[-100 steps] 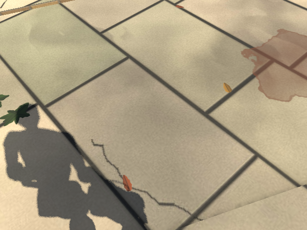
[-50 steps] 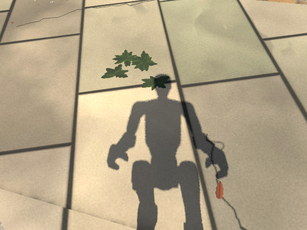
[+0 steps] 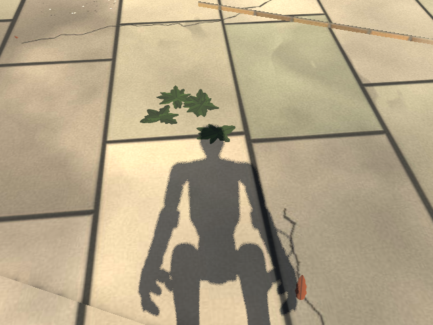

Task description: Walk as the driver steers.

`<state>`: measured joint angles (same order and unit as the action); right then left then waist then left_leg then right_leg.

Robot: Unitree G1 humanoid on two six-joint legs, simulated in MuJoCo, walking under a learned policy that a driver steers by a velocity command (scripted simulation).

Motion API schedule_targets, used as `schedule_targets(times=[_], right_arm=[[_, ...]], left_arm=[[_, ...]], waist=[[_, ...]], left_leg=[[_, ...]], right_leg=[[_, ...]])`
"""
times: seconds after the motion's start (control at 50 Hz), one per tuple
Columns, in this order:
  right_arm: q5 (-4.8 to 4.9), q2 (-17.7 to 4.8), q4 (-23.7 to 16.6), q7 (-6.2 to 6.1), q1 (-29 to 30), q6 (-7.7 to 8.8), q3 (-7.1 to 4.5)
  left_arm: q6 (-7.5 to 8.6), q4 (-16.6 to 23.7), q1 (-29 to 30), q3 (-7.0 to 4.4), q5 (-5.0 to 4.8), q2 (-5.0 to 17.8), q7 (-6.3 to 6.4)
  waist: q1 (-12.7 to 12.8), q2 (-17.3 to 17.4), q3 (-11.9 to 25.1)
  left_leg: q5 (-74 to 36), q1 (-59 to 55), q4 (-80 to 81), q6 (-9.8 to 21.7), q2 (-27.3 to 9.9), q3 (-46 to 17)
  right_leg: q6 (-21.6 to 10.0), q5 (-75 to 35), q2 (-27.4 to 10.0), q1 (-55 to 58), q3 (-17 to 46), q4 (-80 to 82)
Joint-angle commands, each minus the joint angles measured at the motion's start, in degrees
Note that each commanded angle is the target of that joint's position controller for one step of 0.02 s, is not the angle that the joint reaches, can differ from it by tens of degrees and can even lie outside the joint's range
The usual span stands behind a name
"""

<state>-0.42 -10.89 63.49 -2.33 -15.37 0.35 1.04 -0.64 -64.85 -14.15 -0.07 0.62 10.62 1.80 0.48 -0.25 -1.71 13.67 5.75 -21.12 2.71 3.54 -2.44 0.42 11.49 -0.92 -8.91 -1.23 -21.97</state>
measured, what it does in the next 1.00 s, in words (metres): walks ahead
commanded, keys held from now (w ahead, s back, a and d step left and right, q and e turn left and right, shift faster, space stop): no key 0.52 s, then w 0.48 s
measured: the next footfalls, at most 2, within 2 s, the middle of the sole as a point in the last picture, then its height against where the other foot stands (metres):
left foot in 1.26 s outside the picture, level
right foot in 1.78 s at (272, 278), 0.03 m lower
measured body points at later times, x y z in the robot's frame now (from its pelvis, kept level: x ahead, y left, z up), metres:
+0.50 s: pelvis +0.00 +0.00 +0.00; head +0.01 +0.00 +0.45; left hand -0.02 +0.22 -0.16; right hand -0.02 -0.23 -0.16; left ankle -0.03 +0.09 -0.75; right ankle +0.00 -0.12 -0.75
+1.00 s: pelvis +0.13 -0.06 +0.00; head +0.14 -0.08 +0.45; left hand +0.05 +0.17 -0.14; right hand +0.16 -0.30 -0.16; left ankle +0.11 +0.07 -0.67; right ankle +0.05 -0.12 -0.75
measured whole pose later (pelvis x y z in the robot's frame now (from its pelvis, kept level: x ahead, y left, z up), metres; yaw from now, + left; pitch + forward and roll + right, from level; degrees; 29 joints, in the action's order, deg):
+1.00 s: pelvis +0.13 -0.06 +0.00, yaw +0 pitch +0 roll +1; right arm -2.0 -11.5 60.4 1.2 -15.7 3.2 -2.6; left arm 4.8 -63.4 -26.6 -1.6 0.9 8.6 0.4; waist 0.7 1.6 -0.1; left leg 13.9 27.4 -60.7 4.2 -1.9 1.8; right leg -5.0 16.5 3.4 -2.2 -4.2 -18.0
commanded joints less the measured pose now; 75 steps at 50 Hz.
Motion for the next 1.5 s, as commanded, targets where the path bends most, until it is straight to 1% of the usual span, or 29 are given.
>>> schedule_targets(times=[0.02, 0.52, 0.54, 0.6, 0.64, 0.68, 0.72, 0.76, 0.8, 0.82, 0.84, 0.86, 0.88, 0.92, 0.96, 1.02, 1.14, 1.18, 1.22, 1.26, 1.28, 1.3, 1.32, 1.34, 1.36, 1.4, 1.44, 1.48, 1.5], right_arm=[[-0.01, -5.12, -0.25, -0.23, -3.02, 0.32, -0.76], [-0.05, -1.96, 2.42, -0.52, -6.35, 0.33, -0.61], [-0.13, -1.68, 2.62, -0.5, -6.94, 0.29, -0.55], [-0.37, -4.5, 2.06, -0.3, -7.82, -0.49, -1.98], [-0.45, -5.3, 1.99, -0.1, -11.16, -0.71, -2.73], [-0.6, -6.42, 2.55, -0.1, -14.1, -0.33, -3.62], [-1.21, -6.9, 1.82, 0.14, -13.32, 0.49, -4.17], [-0.85, -7.13, 0.84, 0.3, -10.54, 1.28, -4.55], [-0.04, -6.05, -0.88, 0.49, -5.39, 1.72, -4.5], [-0.3, -3.94, -2.14, 0.73, -3.55, 2.46, -3.92], [-0.03, 0.63, -4.64, 1.36, -2.47, 3.29, -2.66], [-2.05, -4.22, -5.38, 1.85, -1.74, 3.42, -3.78], [-2.42, -3.69, -5.24, 2.5, -1.11, 3.59, -3.8], [-1.52, -1.4, -4.58, 3.46, -1.74, 4.17, -3.36], [-1.66, -2.23, -4.63, 3.9, -1.73, 3.56, -3.76], [-1.36, -2.24, -6.46, 3.89, 2.35, 2.52, -3.96], [-0.23, -0.63, -12.71, 4.05, 18.32, 2.22, -2.56], [-0.18, -2.34, -12.58, 3.8, 16.1, 2.29, -3.06], [-0.35, -5.0, -10.23, 3.06, 8.0, 2.74, -4.22], [-0.83, -7.16, -5.56, 2.2, -5.61, 3.7, -5.68], [-2.25, -10.47, -3.78, 1.7, -12.86, 4.09, -6.76], [-2.49, -13.8, -3.82, 1.94, -14.31, 3.92, -7.92], [-0.71, -9.65, -5.15, 2.59, -8.1, 3.62, -7.06], [-0.36, -7.61, -6.73, 2.86, -0.43, 4.21, -6.25], [-0.87, -5.11, -6.77, 2.97, 2.01, 4.96, -5.6], [-0.55, -2.15, -4.92, 2.15, 0.38, 6.24, -4.4], [-0.3, -3.53, -4.12, 1.66, -2.16, 7.34, -4.38], [-0.47, -5.22, -4.28, 1.38, -3.43, 7.93, -4.55], [-0.31, -4.53, -4.14, 1.28, -3.46, 8.24, -4.27]], left_arm=[[0.28, 0.09, -2.95, -0.6, -0.01, 4.86, 0.26], [0.45, -2.18, -6.09, -0.14, -0.01, 2.25, 0.75], [0.43, -2.36, -6.58, -0.05, 0.07, 1.89, 0.71], [-0.06, -1.2, -6.28, -0.89, 0.5, 2.97, 0.29], [0.09, 0.92, -3.68, -0.74, 1.09, 1.46, -0.32], [1.3, 3.48, -0.74, -0.4, 1.97, -0.15, -0.9], [2.71, 5.55, 0.94, -1.04, 1.52, 1.76, -1.54], [3.9, 6.17, -1.45, -1.38, 0.77, 1.72, -2.16], [4.56, 2.42, -12.34, -1.88, -0.09, 0.57, -2.05], [4.89, 0.56, -19.02, -2.86, 0.32, 3.08, -1.57], [5.01, -0.42, -26.85, -4.6, 0.62, 9.83, -1.17], [4.1, -1.33, -26.72, -4.56, 0.21, 9.26, -1.18], [4.06, 0.88, -20.27, -3.77, 0.41, 6.62, -1.35], [5.06, 3.46, -13.66, -3.13, 0.42, 5.08, -1.5], [5.95, 2.77, -14.53, -2.17, 0.27, 2.88, -1.29], [6.44, 0.84, -19.22, -1.48, 0.13, 2.58, -1.04], [6.95, 0.47, -20.09, -0.69, 0.21, 3.4, -0.44], [7.4, 0.32, -19.43, -1.0, 0.43, 4.79, -0.25], [7.62, 0.71, -17.44, -1.46, 0.26, 6.02, -0.04], [7.11, 1.2, -14.16, -2.13, 0.19, 7.33, 0.03], [7.09, 2.33, -13.58, -1.88, 0.05, 5.73, -0.45], [6.22, 2.69, -23.78, -0.62, -2.15, -2.22, -1.69], [6.17, 3.46, -16.13, -1.89, -0.69, 4.57, -1.21], [6.29, 5.87, -10.54, -2.42, -0.39, 5.17, -1.36], [6.1, 6.0, -8.49, -2.56, 0.04, 4.4, -1.53], [4.35, 5.94, -8.88, -2.74, 1.36, 2.19, -2.18], [2.93, 6.97, -7.46, -2.87, 1.63, 0.75, -2.86], [2.14, 9.15, -3.06, -3.22, 1.56, 1.38, -3.63], [2.36, 10.38, -0.22, -3.35, 1.27, 1.61, -3.96]], waist=[[0.07, 0.21, -1.77], [-0.07, 0.3, -2.77], [-0.14, 0.41, -1.59], [-0.59, 2.89, -4.73], [-2.56, 5.57, -9.56], [-3.91, 9.43, -11.21], [-3.48, 7.72, -10.12], [-0.89, 7.32, -9.22], [4.72, 4.47, -7.11], [7.42, -1.78, -5.31], [9.48, -16.97, -1.24], [7.1, -12.34, -4.37], [3.68, -4.55, -8.47], [0.56, -1.34, -8.54], [-0.32, -2.6, -6.46], [-0.16, -4.17, -4.92], [2.01, -5.88, -7.87], [0.31, -6.76, -5.97], [-3.63, -6.46, -1.27], [-10.19, -5.53, 4.5], [-12.52, -1.53, 8.47], [-7.27, 14.63, 17.28], [-6.76, 1.97, 12.35], [-4.07, 1.52, 3.26], [-2.37, -1.93, -0.41], [0.49, -0.82, -2.85], [1.43, 0.25, -3.34], [1.49, 1.45, -3.83], [1.63, 1.66, -4.37]], left_leg=[[-9.67, 4.75, 4.08, 1.04, -7.16, -5.89], [-9.06, 5.03, 3.33, 0.76, -7.12, -5.24], [-4.06, 4.67, 4.02, 0.91, -6.67, -5.16], [22.31, 8.56, 4.26, 4.04, -5.73, -7.53], [34.11, 8.53, 7.84, 7.32, -10.05, -15.08], [35.05, 5.85, 12.67, 11.5, -17.55, -24.84], [27.96, 3.98, 13.09, 12.75, -19.13, -25.56], [22.12, 6.17, 10.57, 11.41, -17.5, -21.05], [16.4, 17.45, 3.75, 7.88, -11.53, -12.59], [11.9, 24.94, -7.06, 5.74, -7.16, -6.59], [12.75, 33.77, -27.23, 2.63, 0.44, 3.98], [15.81, 37.55, -38.24, 2.81, -1.3, 2.97], [10.39, 38.25, -42.96, 3.25, -4.63, 1.12], [1.8, 35.23, -42.57, 2.46, -7.33, 0.82], [-1.31, 33.89, -40.81, 1.39, -7.55, 2.73], [-3.17, 35.65, -38.55, 0.58, -6.31, 5.68], [-9.96, 26.5, -15.55, 0.85, -2.2, 11.64], [-11.66, 20.11, -14.0, 2.94, -1.08, 11.61], [-8.09, 12.03, -13.43, 5.51, 1.22, 10.96], [-11.26, -0.35, -5.67, 8.01, 0.21, 7.77], [-4.33, -11.03, -3.94, 10.34, -8.12, -0.59], [2.55, -28.8, -1.01, 21.85, -25.9, -31.36], [12.95, -21.08, 6.42, 18.18, -23.94, -33.67], [10.63, -10.72, 9.49, 15.26, -22.56, -25.04], [3.35, -3.93, 11.14, 13.48, -20.82, -20.1], [-5.87, 3.04, 12.61, 9.86, -17.29, -10.11], [-10.58, 4.23, 14.01, 8.78, -16.34, -4.95], [-14.35, 3.53, 14.62, 8.24, -15.45, -0.17], [-16.13, 3.57, 14.32, 7.1, -13.82, 2.72]], right_leg=[[-1.71, -6.64, -4.54, 1.71, 4.48, 2.29], [-2.04, -6.12, -4.34, 0.52, 4.66, 1.91], [-2.12, -2.09, -3.82, 0.95, 4.39, 2.19], [-3.84, 18.85, 0.27, -4.36, 1.94, -3.14], [-4.2, 22.36, 2.1, -13.63, 0.46, -9.51], [-4.06, 14.26, 1.35, -19.41, -2.56, -18.38], [-4.58, 15.28, -0.43, -21.69, -0.89, -21.46], [-5.22, 13.59, -0.73, -15.92, -1.26, -14.99], [-5.17, 6.1, 3.11, 5.01, -4.04, -3.62], [-5.49, 8.79, -1.44, 15.74, 3.54, 1.25], [-9.47, 25.96, -16.02, 22.33, 28.39, 12.73], [-11.9, 28.44, -20.85, 17.39, 36.91, 14.67], [-11.67, 26.55, -19.58, 12.06, 32.79, 14.54], [-10.38, 12.8, -14.93, 7.82, 22.23, 15.41], [-9.18, -2.06, -11.6, 9.22, 14.36, 14.66], [-8.5, -23.05, -9.75, 11.81, 7.81, 12.05], [-7.83, -34.46, -7.22, 6.42, 2.42, 13.55], [-7.86, -43.77, -8.95, 7.82, 1.61, 10.67], [-7.24, -56.74, -9.68, 10.62, 0.64, 0.9], [-6.95, -52.03, -8.96, 10.35, 0.54, -17.75], [-7.1, -35.16, -6.01, 1.13, -0.64, -34.14], [-4.8, 15.37, 4.59, -21.58, -1.27, -59.3], [-6.71, 13.48, 2.39, -26.57, 4.99, -59.81], [-6.94, 7.15, -0.78, -26.95, 5.52, -54.72], [-7.02, 4.91, -2.47, -24.23, 5.51, -51.22], [-5.94, 4.35, -3.97, -19.5, 5.27, -45.75], [-4.98, 3.11, -3.79, -18.98, 3.93, -41.93], [-4.65, -2.71, -4.15, -22.53, 2.24, -38.97], [-4.63, -7.91, -4.24, -23.71, 1.72, -35.33]])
